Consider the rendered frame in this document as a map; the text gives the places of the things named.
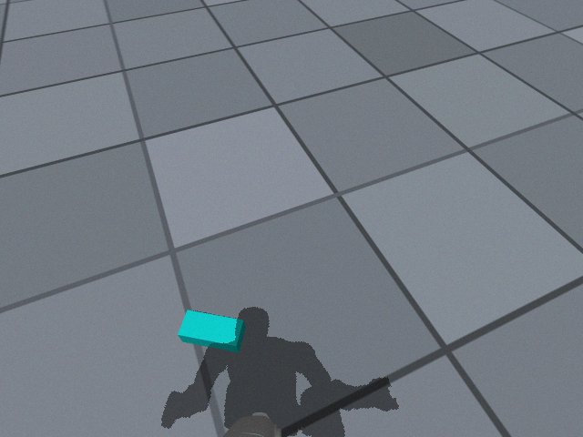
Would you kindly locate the carton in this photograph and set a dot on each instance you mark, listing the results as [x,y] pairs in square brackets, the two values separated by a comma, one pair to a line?
[212,331]

